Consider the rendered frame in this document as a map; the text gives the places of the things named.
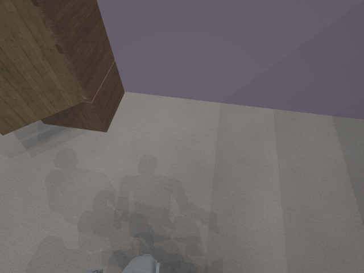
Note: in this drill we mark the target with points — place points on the cupboard door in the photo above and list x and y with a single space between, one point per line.
34 80

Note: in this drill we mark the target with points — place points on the robot left thigh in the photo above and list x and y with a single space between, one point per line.
143 264

